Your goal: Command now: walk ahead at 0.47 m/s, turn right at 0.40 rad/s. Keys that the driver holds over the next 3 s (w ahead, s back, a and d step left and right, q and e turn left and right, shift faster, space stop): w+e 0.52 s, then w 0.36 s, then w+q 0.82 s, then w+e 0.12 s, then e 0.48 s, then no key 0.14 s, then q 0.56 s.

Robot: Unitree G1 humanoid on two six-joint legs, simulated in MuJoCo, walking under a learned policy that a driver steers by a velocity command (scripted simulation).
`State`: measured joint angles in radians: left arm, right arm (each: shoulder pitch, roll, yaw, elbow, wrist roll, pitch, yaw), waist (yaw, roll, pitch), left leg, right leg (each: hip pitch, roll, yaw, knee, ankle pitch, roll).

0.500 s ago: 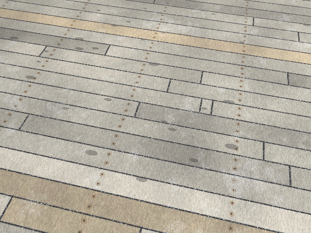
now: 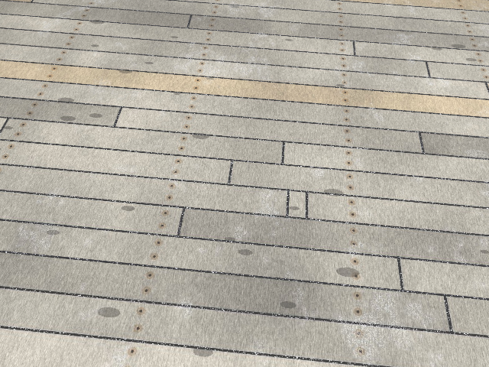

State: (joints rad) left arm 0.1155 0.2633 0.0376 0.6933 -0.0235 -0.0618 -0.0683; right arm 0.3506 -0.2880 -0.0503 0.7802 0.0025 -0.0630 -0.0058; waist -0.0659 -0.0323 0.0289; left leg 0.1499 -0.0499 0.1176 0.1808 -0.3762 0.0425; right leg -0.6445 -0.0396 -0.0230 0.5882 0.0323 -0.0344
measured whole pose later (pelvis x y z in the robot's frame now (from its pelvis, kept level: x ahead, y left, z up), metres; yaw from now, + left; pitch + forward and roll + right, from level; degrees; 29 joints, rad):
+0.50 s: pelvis +0.30 +0.00 +0.00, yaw -17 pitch +2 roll -1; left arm 0.34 0.31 0.07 0.71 -0.03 -0.03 0.01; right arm 0.09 -0.30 -0.02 0.63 0.01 -0.11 0.01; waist 0.08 0.04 0.02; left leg -0.51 0.03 -0.10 0.52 -0.03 -0.05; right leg -0.12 0.11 0.21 0.49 -0.39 -0.03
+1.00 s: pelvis +0.54 -0.08 +0.00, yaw -22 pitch +2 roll +2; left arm 0.02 0.25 0.02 0.62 -0.01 -0.08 -0.04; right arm 0.44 -0.30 -0.05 0.85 0.03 -0.06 0.01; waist -0.12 -0.02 0.02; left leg 0.02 0.00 0.01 0.33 -0.37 -0.02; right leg -0.47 -0.03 0.01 0.49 -0.07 -0.04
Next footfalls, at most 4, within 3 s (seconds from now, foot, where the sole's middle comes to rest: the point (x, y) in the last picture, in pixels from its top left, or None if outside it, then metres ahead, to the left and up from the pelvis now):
0.06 right None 0.22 -0.11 -0.76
0.52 left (207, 346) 0.51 0.08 -0.76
1.02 right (324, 292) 0.65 -0.26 -0.76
1.54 left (251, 200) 0.99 -0.07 -0.76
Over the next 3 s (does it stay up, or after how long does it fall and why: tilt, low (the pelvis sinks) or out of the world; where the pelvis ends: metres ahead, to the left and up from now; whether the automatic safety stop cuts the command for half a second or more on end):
stays up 1.21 -0.15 0.01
